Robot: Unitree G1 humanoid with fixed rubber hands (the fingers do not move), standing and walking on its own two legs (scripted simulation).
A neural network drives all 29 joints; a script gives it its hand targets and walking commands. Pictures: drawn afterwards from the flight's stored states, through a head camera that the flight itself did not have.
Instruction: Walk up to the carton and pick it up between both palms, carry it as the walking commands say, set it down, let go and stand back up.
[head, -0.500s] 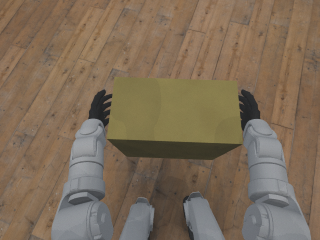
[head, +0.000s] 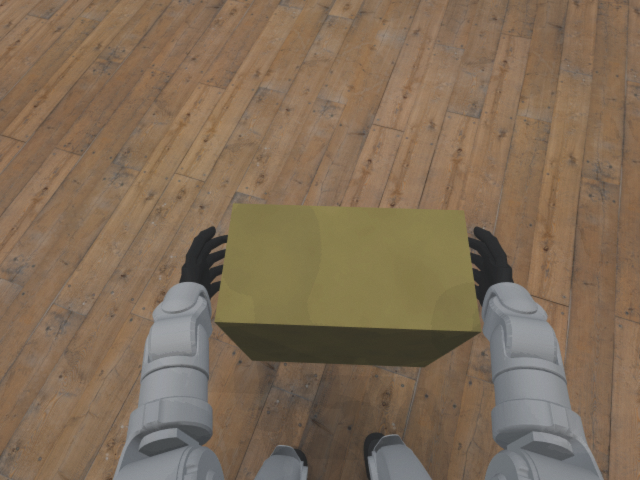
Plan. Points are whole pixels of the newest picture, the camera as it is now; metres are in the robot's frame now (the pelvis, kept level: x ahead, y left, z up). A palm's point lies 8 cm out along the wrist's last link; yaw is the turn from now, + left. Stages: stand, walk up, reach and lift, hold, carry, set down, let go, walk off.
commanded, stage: reach and lift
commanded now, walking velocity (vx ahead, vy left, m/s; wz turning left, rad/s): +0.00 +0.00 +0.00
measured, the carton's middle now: (342, 296) +0.38 -0.01 -0.11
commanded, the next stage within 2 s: none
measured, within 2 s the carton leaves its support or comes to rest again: neither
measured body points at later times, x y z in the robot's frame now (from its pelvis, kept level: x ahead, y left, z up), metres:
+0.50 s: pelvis +0.02 +0.00 +0.05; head +0.11 -0.01 +0.49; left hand +0.37 +0.18 +0.02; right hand +0.36 -0.20 +0.01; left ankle +0.02 +0.13 -0.68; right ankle +0.05 -0.11 -0.68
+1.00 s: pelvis +0.03 +0.01 +0.07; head +0.02 +0.00 +0.52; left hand +0.35 +0.19 +0.08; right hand +0.33 -0.20 +0.08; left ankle +0.02 +0.13 -0.68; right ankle +0.05 -0.11 -0.68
